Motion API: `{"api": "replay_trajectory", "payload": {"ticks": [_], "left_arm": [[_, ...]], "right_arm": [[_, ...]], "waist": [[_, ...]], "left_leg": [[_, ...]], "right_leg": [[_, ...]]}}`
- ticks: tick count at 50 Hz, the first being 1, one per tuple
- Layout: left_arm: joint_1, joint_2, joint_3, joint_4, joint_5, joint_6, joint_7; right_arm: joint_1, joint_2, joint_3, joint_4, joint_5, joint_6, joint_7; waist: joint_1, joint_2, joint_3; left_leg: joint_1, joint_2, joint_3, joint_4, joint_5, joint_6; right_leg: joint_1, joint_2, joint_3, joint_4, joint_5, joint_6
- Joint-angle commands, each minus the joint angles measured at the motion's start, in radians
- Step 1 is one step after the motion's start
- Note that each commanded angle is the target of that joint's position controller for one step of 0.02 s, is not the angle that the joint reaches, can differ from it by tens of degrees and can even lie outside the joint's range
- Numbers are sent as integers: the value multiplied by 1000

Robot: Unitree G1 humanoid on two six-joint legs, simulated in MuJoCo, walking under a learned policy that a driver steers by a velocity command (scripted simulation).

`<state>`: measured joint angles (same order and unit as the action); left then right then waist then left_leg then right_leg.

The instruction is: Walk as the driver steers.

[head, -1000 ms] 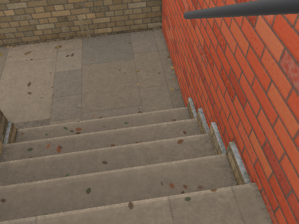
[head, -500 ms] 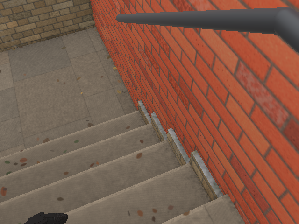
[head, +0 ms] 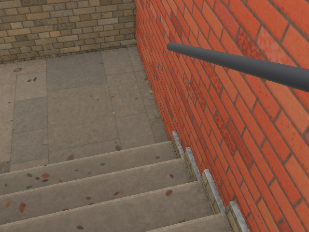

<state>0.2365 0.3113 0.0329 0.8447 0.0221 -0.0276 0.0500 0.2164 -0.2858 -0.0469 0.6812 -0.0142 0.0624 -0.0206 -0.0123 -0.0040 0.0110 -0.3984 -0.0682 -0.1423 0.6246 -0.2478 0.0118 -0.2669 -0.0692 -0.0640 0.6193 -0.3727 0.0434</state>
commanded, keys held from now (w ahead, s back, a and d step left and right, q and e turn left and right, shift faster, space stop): q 0.74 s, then w+q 0.02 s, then w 0.24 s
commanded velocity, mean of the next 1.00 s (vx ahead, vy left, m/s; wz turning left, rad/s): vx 0.08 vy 0.00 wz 0.50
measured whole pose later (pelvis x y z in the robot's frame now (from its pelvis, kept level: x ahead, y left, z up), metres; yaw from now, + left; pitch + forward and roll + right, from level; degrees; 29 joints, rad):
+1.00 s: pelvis +0.03 +0.05 +0.02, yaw +31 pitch -1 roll +0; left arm 0.20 0.34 0.08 0.78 0.00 -0.02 0.00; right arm 0.31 -0.26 -0.05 0.69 0.00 -0.01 -0.02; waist -0.01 -0.05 0.01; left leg -0.13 -0.03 -0.05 0.33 -0.19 0.04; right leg -0.50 -0.06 0.04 0.85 -0.18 0.03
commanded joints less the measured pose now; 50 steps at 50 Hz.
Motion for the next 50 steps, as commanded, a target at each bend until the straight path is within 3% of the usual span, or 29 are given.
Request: {"api": "replay_trajectory", "payload": {"ticks": [1, 2, 3, 5, 6, 9, 12, 13, 14, 15, 16, 17, 18, 20, 22, 25, 27, 31, 33, 34, 35, 36, 37, 38, 40, 41, 44, 47, 50], "left_arm": [[-93, 58, 13, -126, 2, -3, 12], [-66, 93, 22, -117, -8, -8, 5], [-41, 124, 27, -107, -10, -6, -3], [-42, 124, 22, -112, -12, 3, 3], [-58, 117, 19, -123, -11, 4, 2], [-49, 94, 15, -108, -38, -1, -31], [-6, 148, 51, -97, -45, -14, -25], [34, 170, 63, -81, -33, -13, -23], [70, 217, 74, -85, -4, -5, -21], [69, 290, 95, -80, 22, 4, -32], [-16, 263, 94, -105, 24, 9, -26], [-104, 211, 78, -133, 13, 13, -14], [-150, 171, 67, -148, 17, 25, -3], [-152, 133, 53, -155, 8, 19, 18], [-129, 121, 56, -149, 9, 26, 19], [-58, 147, 72, -123, -33, 49, 18], [-52, 183, 88, -133, -30, 52, 5], [-49, 206, 97, -119, -21, 43, -23], [-79, 192, 88, -121, -55, 35, -32], [-83, 174, 77, -117, -61, 35, -38], [-77, 146, 66, -128, -48, 30, -44], [-99, 94, 45, -200, 7, 15, -50], [-161, 144, 62, -207, 10, 10, -51], [-164, 169, 73, -203, -20, 16, -45], [-99, 166, 83, -156, -27, 25, -24], [-89, 157, 81, -153, -23, 27, -24], [-103, 117, 71, -154, -27, 9, -40], [-104, 87, 58, -141, -18, -8, -53], [-82, 100, 56, -129, -21, -23, -48]], "right_arm": [[141, -176, -46, -93, -7, -10, -1], [136, -184, -47, -114, -16, -27, -5], [92, -173, -44, -141, -5, -38, -15], [41, -155, -35, -153, 21, -38, -29], [24, -155, -34, -153, 19, -27, -32], [23, -174, -49, -151, 16, -6, -32], [31, -191, -58, -140, 55, -5, -32], [25, -185, -54, -142, 59, -5, -32], [23, -138, -38, -153, 40, 1, -39], [39, -101, -33, -186, 38, 1, -42], [35, -187, -67, -193, 22, -7, -40], [80, -242, -95, -160, 27, -15, -26], [124, -233, -105, -131, 42, -10, -22], [100, -164, -85, -119, 32, 11, -22], [48, -130, -76, -141, 52, 25, -25], [22, -70, -45, -158, 48, 19, -20], [-19, -57, -28, -193, 46, 21, -6], [-24, -97, -40, -204, 46, 18, 8], [30, -79, -42, -177, 46, 21, 11], [63, -114, -58, -165, 52, 20, 12], [115, -188, -85, -171, 60, 26, 8], [149, -318, -106, -162, 38, 26, 8], [164, -256, -89, -152, 9, 7, 25], [124, -222, -76, -145, 14, -11, 30], [45, -137, -54, -130, 49, -39, 11], [26, -120, -45, -123, 41, -46, 1], [59, -114, -41, -81, 20, -64, -12], [80, -150, -57, -47, 22, -79, -13], [79, -163, -61, -30, 5, -92, -5]], "waist": [[-79, 265, -114], [-60, 239, -150], [-37, 167, -176], [-3, 84, -154], [5, 77, -128], [5, 143, -137], [14, 194, -105], [34, 171, -114], [49, 81, -120], [31, -210, -77], [18, -225, -21], [-30, -147, -3], [-45, -120, -2], [-18, -94, 38], [7, -131, 42], [51, -206, 6], [69, -214, 3], [69, -202, -67], [25, -191, -73], [-6, -156, -89], [-43, 8, -142], [-17, 346, -184], [-79, 203, -239], [-51, 148, -172], [-19, 143, -78], [-7, 184, -57], [-4, 159, -13], [-17, 156, 12], [-7, 140, 44]], "left_leg": [[364, 229, -479, -266, 399, 284], [420, 285, -528, -233, 545, 313], [418, 288, -490, -200, 617, 300], [326, 251, -405, -222, 539, 245], [280, 228, -383, -245, 493, 225], [268, 164, -351, -252, 422, 190], [222, 131, -407, -284, 130, 137], [136, 102, -386, -266, 20, 102], [-7, 51, -330, -138, -108, 57], [-157, -104, -129, 122, -303, 15], [-185, -53, -105, 355, -335, -33], [-162, -17, -101, 481, -265, -48], [-139, -14, -65, 542, -206, -62], [-172, -15, -49, 590, -117, -88], [-181, 6, 20, 505, -51, -95], [-166, 72, 70, 328, -78, -124], [-141, 116, 115, 248, -103, -127], [-23, 96, 211, 91, -94, -100], [94, 69, 259, -94, 90, -46], [230, 51, 237, -202, 193, 4], [463, 150, 56, -231, 509, 87], [611, 409, -320, -213, 811, 287], [519, 463, -342, -263, 638, 373], [456, 401, -255, -298, 356, 321], [369, 311, -178, -371, -57, 226], [333, 281, -168, -407, -141, 210], [360, 276, -173, -456, -142, 202], [331, 268, -131, -465, -97, 207], [230, 277, -121, -474, -116, 221]], "right_leg": [[-313, 119, 61, 347, -267, 7], [-382, 119, 170, 548, -275, -2], [-399, 103, 210, 639, -229, -5], [-337, 79, 201, 514, -143, -7], [-288, 79, 184, 402, -123, -3], [-116, 107, 154, 124, -107, -9], [14, 100, 149, -168, 114, -21], [139, 51, 140, -251, 229, -44], [281, -96, 236, -267, 263, -96], [245, -304, 493, -375, 302, -249], [101, -413, 611, -421, 301, -336], [59, -371, 510, -392, 326, -315], [53, -284, 378, -367, 312, -251], [79, -219, 239, -350, 382, -204], [118, -162, 151, -323, 477, -209], [231, -184, 127, -277, 587, -235], [239, -216, 112, -257, 673, -268], [232, -236, 60, -193, 780, -257], [195, -224, 15, -126, 713, -212], [121, -191, -5, -44, 674, -164], [-67, -117, -72, 171, 427, -77], [-398, 39, -49, 455, -296, -5], [-419, 35, 119, 589, -303, 0], [-421, 8, 135, 618, -212, -17], [-415, -21, 131, 536, -69, -26], [-389, -18, 124, 508, 2, -24], [-394, -2, 125, 356, 122, -22], [-339, 8, 106, 211, 186, -22], [-272, 12, 101, 208, 235, -13]]}}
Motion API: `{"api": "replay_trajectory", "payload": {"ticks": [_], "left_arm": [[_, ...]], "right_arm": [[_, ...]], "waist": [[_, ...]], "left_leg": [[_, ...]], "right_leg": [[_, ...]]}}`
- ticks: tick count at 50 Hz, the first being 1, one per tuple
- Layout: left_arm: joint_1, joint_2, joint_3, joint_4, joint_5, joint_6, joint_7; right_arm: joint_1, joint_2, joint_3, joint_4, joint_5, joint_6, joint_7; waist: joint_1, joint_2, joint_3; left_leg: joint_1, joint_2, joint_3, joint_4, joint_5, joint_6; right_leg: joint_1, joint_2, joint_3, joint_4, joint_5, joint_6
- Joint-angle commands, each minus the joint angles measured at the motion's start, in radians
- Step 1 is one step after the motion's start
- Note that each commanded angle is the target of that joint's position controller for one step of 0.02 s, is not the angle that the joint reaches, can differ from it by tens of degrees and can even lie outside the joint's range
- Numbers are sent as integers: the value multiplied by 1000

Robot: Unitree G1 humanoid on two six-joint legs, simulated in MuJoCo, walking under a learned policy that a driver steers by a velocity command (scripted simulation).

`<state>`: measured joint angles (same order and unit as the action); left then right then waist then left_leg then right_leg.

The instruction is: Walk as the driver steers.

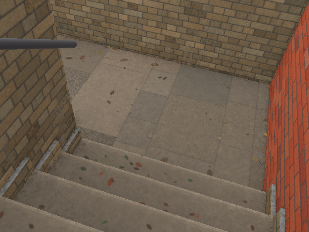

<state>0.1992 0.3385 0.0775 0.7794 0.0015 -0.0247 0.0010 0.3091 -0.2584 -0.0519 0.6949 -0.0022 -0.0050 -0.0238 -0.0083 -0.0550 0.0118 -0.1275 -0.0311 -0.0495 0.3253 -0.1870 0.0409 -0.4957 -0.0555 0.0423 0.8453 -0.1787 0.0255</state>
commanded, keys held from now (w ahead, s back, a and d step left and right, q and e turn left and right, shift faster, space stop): w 0.28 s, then w+e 0.72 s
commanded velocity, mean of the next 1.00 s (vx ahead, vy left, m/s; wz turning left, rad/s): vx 0.46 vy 0.00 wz -0.24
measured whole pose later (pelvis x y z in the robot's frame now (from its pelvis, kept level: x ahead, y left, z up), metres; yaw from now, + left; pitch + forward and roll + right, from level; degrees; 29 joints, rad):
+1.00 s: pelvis +0.41 +0.02 -0.20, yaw -19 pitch +0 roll +2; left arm 0.36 0.24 0.08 0.80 -0.02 0.00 0.05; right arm 0.45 -0.18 -0.04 1.03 -0.02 -0.10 0.02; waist 0.00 -0.07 -0.03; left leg -0.25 -0.03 0.10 0.66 -0.42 0.04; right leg -0.80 -0.05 0.15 1.35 -0.12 -0.04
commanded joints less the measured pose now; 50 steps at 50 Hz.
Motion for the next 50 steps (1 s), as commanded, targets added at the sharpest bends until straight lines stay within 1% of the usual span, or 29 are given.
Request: {"api": "replay_trajectory", "payload": {"ticks": [1, 5, 7, 8, 9, 10, 11, 12, 13, 14, 17, 19, 22, 25, 28, 32, 34, 36, 37, 38, 39, 40, 41, 42, 43, 44, 46, 48, 50], "left_arm": [[-3, 90, 21, -32, 2, -29, 3], [35, 57, 9, -26, -7, -38, -2], [194, 67, 19, 19, -14, -42, -6], [284, 48, 16, 29, -25, -44, -9], [378, 89, 28, 83, 1, -55, -12], [368, 145, 20, 66, 15, -63, -7], [291, 163, 19, 25, -5, -74, -20], [266, 158, 26, 30, -15, -84, -32], [214, 115, 13, 16, -24, -91, -35], [194, 82, -1, 13, -22, -88, -31], [235, 18, -27, 39, -5, -74, -1], [312, 23, -23, 72, -13, -58, 16], [336, 64, -20, 57, -12, -48, 21], [465, 39, -24, 74, -26, -42, 66], [411, -5, -30, 44, -18, -26, 83], [375, 15, -8, 23, -40, 1, 74], [351, 1, 4, 10, -43, 35, 90], [359, -1, 5, 33, -35, 50, 91], [359, -11, -1, 52, -42, 38, 76], [442, -63, -9, 110, -33, 16, 45], [601, -135, -22, 154, -50, -5, 21], [682, -102, -28, 123, -76, -21, 14], [570, -49, -20, 38, -102, -20, 31], [389, 18, 5, 26, -95, 4, 62], [310, 24, 10, 1, -91, 23, 81], [312, 18, 14, 11, -73, 41, 84], [302, -12, 23, 23, -34, 25, 75], [238, -58, 20, -17, -6, 15, 57], [261, -73, 13, -8, -8, 24, 38]], "right_arm": [[-23, -186, -52, -50, -16, -33, 0], [-44, -143, -40, -39, 5, -42, 24], [-65, -124, -37, -37, 16, -37, 27], [-75, -119, -36, -26, 45, -25, 23], [-88, -75, -19, -34, 42, -30, 16], [9, 13, 3, -59, 34, -50, 14], [105, -46, -18, -66, 66, -70, 15], [22, -147, -47, -64, 94, -69, 0], [-59, -164, -50, -70, 94, -59, -14], [-69, -138, -42, -58, 65, -48, -17], [-126, -99, -35, -83, 41, -40, -3], [-197, -44, -14, -107, 27, -45, 6], [-164, -48, -22, -58, -10, -40, 28], [-359, -69, -33, -88, 1, -69, 53], [-399, -8, -11, -76, -32, -87, 97], [-380, 1, 1, -104, 2, -63, 102], [-349, -40, -13, -97, 4, -65, 90], [-183, -82, -37, -25, 18, -71, 73], [-8, -92, -50, 38, 8, -78, 69], [184, -97, -52, 112, -4, -79, 70], [248, -118, -30, 133, -29, -85, 86], [254, -167, -47, 150, -12, -71, 104], [267, -234, -81, 205, 40, -57, 114], [138, -98, -45, 186, 32, -55, 104], [54, -87, -37, 186, 20, -72, 99], [-57, -15, -10, 160, 13, -96, 100], [-37, 38, 3, 216, 2, -122, 72], [27, -32, -8, 259, -23, -123, 35], [67, -69, -11, 272, -54, -115, 20]], "waist": [[4, 163, 24], [27, 203, 54], [100, 210, 30], [151, 218, 48], [188, 24, 41], [80, -295, 8], [-10, -293, 13], [-4, -140, 83], [0, -29, 154], [7, 4, 147], [26, -79, 123], [52, -20, 77], [45, 18, -19], [103, -35, 38], [105, 25, 92], [113, -6, 91], [108, -43, 68], [45, -36, -2], [-37, 18, -48], [-89, 118, -135], [-53, 303, -224], [-5, 454, -309], [6, 387, -294], [0, 136, -107], [14, 162, 10], [70, 81, 88], [85, 190, 80], [67, 219, 77], [79, 166, 11]], "left_leg": [[-101, 225, -185, -156, -148, 197], [-199, 210, -168, -59, -122, 191], [-266, 213, -186, 74, -66, 172], [-291, 209, -202, 179, -53, 146], [-319, 110, -133, 495, -3, 108], [-497, -7, -96, 882, -410, 48], [-647, -60, -176, 932, -382, 56], [-724, -11, -185, 984, -313, 63], [-771, 43, -156, 985, -219, 64], [-768, 75, -132, 956, -139, 57], [-696, 147, -53, 755, 27, 17], [-665, 124, -15, 636, 95, 4], [-563, 80, 13, 587, 272, 2], [-809, 107, -77, 428, 384, 28], [-456, 60, -10, 276, 755, 10], [-322, 40, -50, 211, 630, -11], [-355, 97, -118, 76, 565, -29], [-209, 128, -79, -26, 564, -24], [21, 117, -20, -48, 601, -22], [351, 212, -122, 81, 630, 29], [632, 317, -136, 487, 1043, 57], [629, 408, -309, 424, 1023, 112], [472, 509, -559, 153, 203, 249], [210, 457, -532, -5, -231, 230], [18, 486, -580, -20, -219, 252], [-165, 414, -464, 11, -181, 192], [-245, 317, -290, 73, 21, 96], [-265, 283, -153, 55, 271, 124], [-183, 333, -160, 126, 371, 171]], "right_leg": [[40, 18, -45, 50, 80, 17], [159, 15, -86, 20, -47, -3], [326, 37, -116, -45, -88, -8], [393, 27, -80, -256, -149, -44], [462, 17, -5, -357, -123, -51], [505, -179, 315, -349, 74, -119], [447, -330, 664, -532, 63, -235], [391, -381, 741, -614, -178, -289], [353, -344, 631, -597, -255, -277], [345, -277, 519, -588, -241, -249], [345, -154, 344, -622, -35, -215], [409, -135, 264, -581, 256, -219], [433, -103, 155, -453, 540, -201], [601, -141, 268, -369, 245, -218], [177, -46, 162, -293, -29, -206], [125, -14, 239, -151, -132, -206], [278, -6, 291, 0, -114, -197], [346, 11, 280, 271, -35, -173], [244, 57, 234, 462, -37, -137], [-28, 146, 218, 801, -490, -89], [-350, 184, 248, 1161, -779, -64], [-424, 129, 234, 1251, -691, -21], [-492, 95, 142, 1171, -511, -2], [-496, 33, 104, 1103, -323, -34], [-482, 9, 117, 1080, -230, -53], [-427, -39, 177, 877, -84, -77], [-386, -60, 207, 740, 2, -105], [-328, -34, 184, 451, 130, -60], [-349, -31, 187, 444, 186, -55]]}}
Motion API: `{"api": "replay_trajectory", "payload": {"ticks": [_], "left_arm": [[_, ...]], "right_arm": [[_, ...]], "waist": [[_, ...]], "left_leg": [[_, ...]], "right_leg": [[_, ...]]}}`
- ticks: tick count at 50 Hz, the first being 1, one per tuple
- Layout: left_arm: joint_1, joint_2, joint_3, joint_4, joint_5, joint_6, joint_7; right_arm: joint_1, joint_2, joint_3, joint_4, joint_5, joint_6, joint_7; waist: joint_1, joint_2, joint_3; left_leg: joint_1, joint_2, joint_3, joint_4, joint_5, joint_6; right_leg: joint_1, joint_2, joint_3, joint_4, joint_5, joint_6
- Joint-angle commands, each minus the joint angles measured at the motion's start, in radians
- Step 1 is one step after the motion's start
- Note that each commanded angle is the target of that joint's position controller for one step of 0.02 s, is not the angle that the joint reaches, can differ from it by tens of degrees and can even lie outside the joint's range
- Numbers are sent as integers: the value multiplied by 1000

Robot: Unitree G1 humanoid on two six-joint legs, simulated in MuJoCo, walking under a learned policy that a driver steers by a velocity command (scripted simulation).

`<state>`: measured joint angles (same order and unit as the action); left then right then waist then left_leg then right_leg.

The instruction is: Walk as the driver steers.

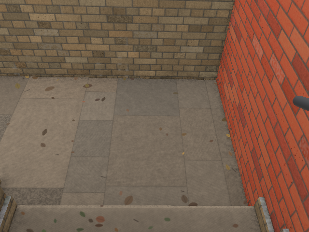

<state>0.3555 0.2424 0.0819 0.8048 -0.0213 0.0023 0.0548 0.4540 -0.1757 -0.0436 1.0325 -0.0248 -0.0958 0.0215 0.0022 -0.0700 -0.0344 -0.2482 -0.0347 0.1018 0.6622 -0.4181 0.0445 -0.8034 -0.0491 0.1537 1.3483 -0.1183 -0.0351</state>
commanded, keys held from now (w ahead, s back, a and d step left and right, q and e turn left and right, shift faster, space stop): w+e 0.74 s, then w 0.14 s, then q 0.12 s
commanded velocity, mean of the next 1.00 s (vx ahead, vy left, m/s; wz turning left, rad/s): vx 0.46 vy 0.04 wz -0.51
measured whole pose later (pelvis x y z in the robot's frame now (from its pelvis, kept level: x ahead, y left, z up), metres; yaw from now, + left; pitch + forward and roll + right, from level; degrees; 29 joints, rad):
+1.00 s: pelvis +0.53 -0.07 -0.33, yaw -30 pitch +1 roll +1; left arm 0.29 0.19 0.00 0.81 0.00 -0.02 0.07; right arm 0.37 -0.25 -0.05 0.88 -0.01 -0.05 0.04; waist -0.02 0.04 0.04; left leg -0.31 -0.14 -0.07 0.66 -0.35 0.08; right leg -0.76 0.09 0.14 1.95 -0.69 0.03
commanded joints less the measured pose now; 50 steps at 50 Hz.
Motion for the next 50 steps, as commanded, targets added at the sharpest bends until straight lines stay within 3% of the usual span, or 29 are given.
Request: {"api": "replay_trajectory", "payload": {"ticks": [1, 3, 6, 11, 13, 15, 16, 17, 18, 19, 20, 21, 23, 25, 26, 28, 29, 31, 34, 37, 38, 40, 42, 43, 44, 46, 48, 49, 50], "left_arm": [[51, 60, 19, -67, 6, -10, -34], [-45, 33, 5, -79, 13, -19, -51], [-143, 0, -4, -125, 26, -26, -90], [-315, 8, -14, -226, -6, 15, -126], [-262, 20, -10, -198, -24, 14, -118], [50, 98, 29, -85, -16, 10, -95], [213, 177, 55, -25, 12, 4, -89], [248, 261, 44, 11, 27, -2, -98], [275, 245, 43, -5, -6, 10, -111], [241, 250, 55, -22, -11, 17, -116], [184, 261, 58, 15, -22, 15, -105], [90, 215, 37, -1, -1, 9, -99], [-86, 116, -3, -73, 35, -40, -90], [-67, 123, -9, -44, 45, -32, -25], [-17, 158, 1, -18, 59, -33, -5], [82, 86, -18, 26, 7, -42, 20], [106, 75, -25, 29, -7, -50, 33], [128, 38, -35, 38, -6, -39, 46], [107, 58, -32, 32, 28, -27, 45], [111, 52, -18, 7, -13, -39, 15], [127, 35, -21, 3, -27, -33, 30], [171, 89, -7, 12, -14, -25, 81], [107, 62, -15, 21, -1, -20, 67], [-4, 48, -19, 28, -7, -30, 33], [75, 3, -25, 61, 18, -46, -16], [150, 24, -44, -3, 10, -74, -13], [23, 14, -82, -85, 1, -61, 2], [-87, 70, -72, -129, 36, -33, 20], [-122, 66, -73, -148, 67, -25, 31]], "right_arm": [[-91, -106, -11, -86, -7, -25, -35], [-18, -115, -8, -58, 20, -23, -55], [-21, -124, 7, -61, 18, -13, -82], [45, -145, -9, -79, 36, 37, -74], [62, -179, -23, -69, 41, 58, -65], [-22, -222, -38, -68, 48, 52, -57], [-47, -213, -37, -82, 50, 32, -51], [86, -82, -9, -109, -1, 3, -46], [130, -133, -4, -149, 29, -30, -26], [-33, -180, -14, -266, 58, -31, -31], [-129, -144, -5, -302, 77, -19, -53], [-146, -161, -13, -284, 68, -3, -72], [-127, -185, -24, -265, 37, 26, -88], [-202, -146, -27, -302, -26, 42, -91], [-69, -122, -31, -248, -8, 38, -77], [-193, -178, -46, -307, 18, 33, -44], [-251, -174, -45, -335, 4, 41, -44], [-325, -118, -31, -369, -23, 47, -19], [-322, -111, -33, -411, -12, 52, -9], [-366, -166, -51, -451, 21, 21, -19], [-403, -160, -43, -462, 41, 15, -18], [-447, -162, -53, -463, 46, -4, 20], [-192, -172, -72, -362, 36, -17, 43], [145, -204, -94, -243, 43, -6, 37], [388, -218, -91, -153, 12, 12, 38], [243, -223, -55, -176, 35, 24, 32], [-39, -215, -26, -223, 1, 38, 17], [-199, -178, -3, -269, 11, 36, 11], [-181, -199, 1, -255, 17, 29, -2]], "waist": [[68, 139, 61], [8, 161, 77], [-11, 116, 132], [-130, 128, 221], [-111, 126, 192], [59, 107, 37], [154, -67, -42], [62, -287, -112], [77, -270, -340], [116, -99, -347], [53, 47, -182], [-4, 154, -101], [-83, 167, 60], [-79, 87, 33], [-108, 67, -65], [-68, 13, -45], [-52, 16, 6], [-29, 8, 24], [-30, -41, 43], [4, -5, 101], [45, 3, 145], [120, 43, 198], [4, 40, 102], [-183, 109, 26], [-248, 335, -96], [-112, 438, -106], [2, 120, -117], [52, -45, 15], [45, -79, 44]], "left_leg": [[-16, 287, -241, -198, 444, 108], [27, 295, -225, -153, 357, 81], [-252, 208, -21, -105, 137, 47], [-37, 304, -57, 125, 161, 57], [10, 336, -77, 266, 289, 55], [-20, 313, -44, 667, 554, 23], [-155, 164, 58, 1132, 373, -40], [-665, 65, -23, 1542, -535, -102], [-737, 74, -167, 1570, -551, -121], [-796, 90, -191, 1361, -365, -103], [-917, 107, -173, 1273, -273, -101], [-882, 119, -191, 1208, -197, -92], [-709, 153, -265, 788, 121, -93], [-485, 118, -226, 532, 278, -144], [-401, 84, -215, 602, 458, -153], [-540, 88, -291, 421, 643, -126], [-547, 59, -283, 284, 708, -126], [-411, 12, -268, 139, 847, -119], [-173, -28, -245, 77, 890, -108], [-274, 23, -294, 53, 729, -107], [-394, 90, -351, -162, 683, -93], [-512, 132, -369, -242, 669, -76], [-145, 94, -323, -157, 600, -38], [285, 135, -322, -278, 734, 29], [735, 214, -297, -29, 1086, 144], [759, 315, -472, 45, 1633, 225], [397, 404, -768, -152, 1074, 341], [84, 360, -748, -190, 1147, 276], [16, 325, -721, -149, 1181, 237]], "right_leg": [[-82, -46, 133, -231, 304, -17], [-126, -13, 116, -352, 460, -46], [248, 53, -47, -623, 793, -23], [137, 7, -97, -801, 545, -13], [246, -8, -130, -861, 390, -28], [614, 13, -159, -966, 404, -89], [879, 28, -185, -1010, 634, -152], [1259, -88, -1, -595, 1035, -253], [1341, -181, 213, -578, 852, -423], [1239, -257, 390, -842, 288, -446], [1100, -289, 526, -943, -58, -422], [913, -295, 606, -984, -216, -377], [508, -218, 474, -939, -118, -307], [313, -98, 323, -921, 94, -289], [338, -89, 311, -860, 278, -290], [463, -40, 297, -801, 111, -250], [434, 4, 291, -776, -4, -241], [367, 58, 268, -745, -178, -220], [208, 105, 264, -667, -261, -203], [341, 71, 366, -506, -302, -221], [515, 59, 383, -472, -287, -208], [666, 3, 524, -394, -71, -193], [433, 66, 463, -172, -34, -181], [196, 162, 279, 172, -134, -95], [-153, 368, 122, 702, -759, 4], [-438, 286, 70, 925, -808, 65], [-299, 77, 26, 625, -519, 66], [-138, 16, -14, 555, -466, 81], [-150, 13, -16, 522, -452, 86]]}}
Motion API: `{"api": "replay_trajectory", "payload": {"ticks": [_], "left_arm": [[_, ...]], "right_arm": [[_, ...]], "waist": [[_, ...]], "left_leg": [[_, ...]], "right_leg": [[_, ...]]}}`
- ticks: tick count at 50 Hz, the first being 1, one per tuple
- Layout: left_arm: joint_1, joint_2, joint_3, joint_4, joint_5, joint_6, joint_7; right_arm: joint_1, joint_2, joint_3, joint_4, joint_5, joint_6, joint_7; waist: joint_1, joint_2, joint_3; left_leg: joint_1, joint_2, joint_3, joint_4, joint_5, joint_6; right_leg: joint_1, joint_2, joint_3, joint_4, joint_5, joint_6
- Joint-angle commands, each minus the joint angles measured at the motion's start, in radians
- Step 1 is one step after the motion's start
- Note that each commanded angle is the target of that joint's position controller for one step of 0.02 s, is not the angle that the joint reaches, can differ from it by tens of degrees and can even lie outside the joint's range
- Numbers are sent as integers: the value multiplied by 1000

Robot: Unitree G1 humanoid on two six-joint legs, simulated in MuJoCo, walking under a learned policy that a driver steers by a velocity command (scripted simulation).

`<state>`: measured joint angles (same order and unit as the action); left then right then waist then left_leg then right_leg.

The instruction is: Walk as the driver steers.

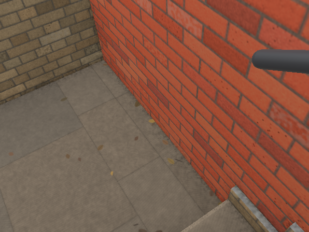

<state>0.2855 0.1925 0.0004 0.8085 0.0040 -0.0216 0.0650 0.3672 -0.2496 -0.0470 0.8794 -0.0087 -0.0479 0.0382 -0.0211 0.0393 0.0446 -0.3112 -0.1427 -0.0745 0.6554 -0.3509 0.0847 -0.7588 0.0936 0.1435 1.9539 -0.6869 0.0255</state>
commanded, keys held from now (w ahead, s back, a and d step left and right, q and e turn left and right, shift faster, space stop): q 1.00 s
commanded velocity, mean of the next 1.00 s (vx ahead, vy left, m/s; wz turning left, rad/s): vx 0.07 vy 0.00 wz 0.46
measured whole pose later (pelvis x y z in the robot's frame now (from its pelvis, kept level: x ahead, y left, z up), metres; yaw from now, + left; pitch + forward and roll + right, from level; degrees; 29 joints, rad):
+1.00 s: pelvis +0.24 +0.03 -0.16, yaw +34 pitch -1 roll +0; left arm 0.33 0.32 0.05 0.73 0.00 0.07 0.08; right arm 0.12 -0.19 0.02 0.49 0.03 0.09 0.00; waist 0.08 -0.01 0.01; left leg -0.43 0.01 0.02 0.89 -0.29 -0.02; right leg -0.30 -0.11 -0.14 0.62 -0.30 -0.02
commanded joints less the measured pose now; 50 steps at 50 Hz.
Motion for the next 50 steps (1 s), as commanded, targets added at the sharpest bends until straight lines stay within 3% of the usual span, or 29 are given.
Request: {"api": "replay_trajectory", "payload": {"ticks": [1, 2, 3, 5, 6, 9, 11, 12, 13, 17, 18, 19, 20, 21, 23, 24, 25, 26, 27, 28, 29, 30, 31, 32, 33, 37, 43, 47, 50], "left_arm": [[-23, 141, 22, -159, 53, -12, 17], [-35, 158, 33, -136, 43, -7, 17], [-119, 130, 21, -193, 50, -8, 15], [-163, 17, -14, -242, 51, 1, -9], [-93, 43, -11, -226, 47, -3, -27], [-209, 93, -11, -252, 55, 10, -45], [-324, 79, -22, -313, 23, -6, -56], [-431, 89, -17, -329, 7, -31, -73], [-461, 90, -7, -323, -17, -46, -81], [-633, 137, 13, -373, -19, -115, -72], [-639, 110, -8, -397, 20, -129, -90], [-515, 25, -19, -357, 55, -130, -104], [-340, -7, -7, -322, 58, -112, -109], [-156, 23, 13, -300, 24, -79, -95], [32, 110, 53, -268, 31, -40, -68], [118, 120, 64, -229, 20, -18, -42], [218, 137, 83, -165, 16, -21, -31], [303, 127, 67, -110, 32, -26, -47], [260, 151, 46, -99, 60, -42, -72], [198, 139, 45, -106, 61, -47, -102], [145, 87, 41, -110, 34, -64, -113], [35, 152, 56, -132, 31, -55, -100], [-23, 232, 82, -127, 36, -46, -70], [-66, 238, 70, -140, 42, -29, -43], [-36, 276, 61, -122, 54, -21, -16], [64, 201, 7, -91, 17, 23, 38], [117, 266, 57, -86, 13, 72, 34], [40, 290, 81, -119, -11, 87, 21], [53, 275, 96, -133, -15, 84, 4]], "right_arm": [[-109, -164, -11, -103, 10, -18, -36], [-83, -168, -14, -122, -7, -32, -48], [-80, -177, -21, -126, 8, -19, -65], [-28, -124, -13, -85, 12, 29, -95], [-48, -109, -12, -85, -1, 40, -108], [1, -115, -23, -118, 20, 76, -134], [90, -100, -34, -111, 18, 114, -147], [288, -60, -39, -47, 25, 115, -167], [353, -51, -36, -15, 30, 99, -169], [366, -72, -53, -3, 67, 54, -168], [232, -21, -34, -28, 66, 61, -178], [159, -4, -22, -28, 30, 65, -171], [110, -83, -39, -32, 17, 59, -163], [-34, -111, -34, -62, 28, 56, -159], [-190, -109, -29, -131, 41, 65, -134], [-136, -72, -19, -141, 71, 75, -122], [-111, -53, -14, -139, 52, 66, -99], [-28, 38, 7, -112, 38, 53, -76], [173, 89, 15, -128, 54, 50, -64], [229, 57, 18, -136, 57, 58, -64], [177, -14, -1, -125, 41, 72, -80], [152, -71, -14, -160, 29, 84, -89], [74, -98, -20, -207, 15, 99, -103], [-9, -128, -25, -245, 4, 131, -103], [-74, -89, -13, -289, -15, 154, -106], [-172, 17, 35, -417, -13, 155, -109], [-316, 20, 56, -498, 19, 122, -64], [-257, -17, 41, -461, 33, 102, -38], [-182, -42, 15, -417, 44, 147, -37]], "waist": [[118, -177, -29], [72, -184, -25], [54, -156, -41], [45, 41, -165], [76, 96, -230], [-1, 32, -143], [-43, 85, -110], [-150, 105, -97], [-161, 131, -54], [-170, 24, 40], [-125, -60, 64], [-84, -59, -27], [-14, -27, -97], [120, 54, -90], [254, 8, -102], [249, -37, -47], [251, -123, -64], [205, -234, -100], [36, -329, -148], [-9, -336, -214], [12, -185, -184], [-43, -119, -186], [-57, -189, -146], [-70, -38, -77], [-59, -21, -73], [-11, -125, -119], [71, -185, -62], [56, -247, -41], [54, -211, -71]], "left_leg": [[48, 345, -462, -121, 1033, 130], [79, 308, -472, -123, 1026, 53], [6, 229, -384, -144, 1008, 11], [82, 211, -345, -107, 1194, -10], [128, 221, -368, -56, 1238, -11], [297, 193, -419, -25, 1177, -80], [446, 177, -453, 26, 1132, -97], [734, 176, -535, 56, 898, -91], [838, 205, -566, 71, 822, -64], [614, 128, -600, 32, 590, -34], [253, 7, -467, 78, 376, -54], [-104, -67, -381, 75, 230, -63], [-355, -64, -416, 67, 75, -23], [-472, -50, -461, 130, -32, 9], [-430, -93, -402, 377, 165, -33], [-240, -86, -288, 567, 231, -100], [-199, -119, -205, 795, 81, -136], [-425, -181, -146, 1134, -503, -120], [-609, -169, -180, 1317, -651, -150], [-697, -82, -162, 1416, -609, -182], [-690, -38, -134, 1442, -488, -185], [-600, -10, -120, 1348, -292, -175], [-600, 25, -157, 1313, -181, -178], [-502, 33, -160, 1206, -28, -188], [-484, 18, -89, 1291, 32, -210], [-516, 43, -23, 1035, 204, -252], [-445, 155, 42, 651, 175, -202], [-132, 128, 133, 312, 83, -128], [88, 105, 154, 41, -3, -54]], "right_leg": [[-156, -152, 1, -353, 283, 7], [-166, -154, -1, -581, 464, 21], [-32, -152, -18, -832, 611, 29], [124, -125, -32, -952, 638, 37], [175, -134, 11, -901, 742, 19], [-13, -108, -36, -947, 686, 10], [-128, -105, -15, -993, 589, -4], [-399, -112, 64, -969, 626, -2], [-568, -121, 86, -942, 524, 2], [-547, -84, 21, -1132, 526, -13], [-182, -53, -33, -1412, 953, -20], [348, 15, -64, -1456, 1313, -25], [712, 40, -53, -1317, 1463, 2], [877, -10, 23, -1227, 1452, 17], [1033, -67, 5, -1290, 1339, 50], [916, -182, 61, -1751, 1263, 27], [965, -214, 9, -1815, 1357, 15], [1164, -313, 12, -1595, 1784, -47], [1228, -471, 182, -1315, 2314, -216], [1173, -537, 254, -1315, 2244, -337], [1000, -527, 249, -1395, 1976, -379], [802, -527, 280, -1487, 1547, -410], [624, -592, 373, -1554, 1293, -436], [436, -532, 294, -1601, 1171, -416], [398, -501, 244, -1587, 1193, -393], [481, -366, 49, -1537, 1007, -342], [570, -370, 6, -1582, 634, -328], [434, -367, -67, -1614, 442, -301], [396, -377, -131, -1485, 313, -217]]}}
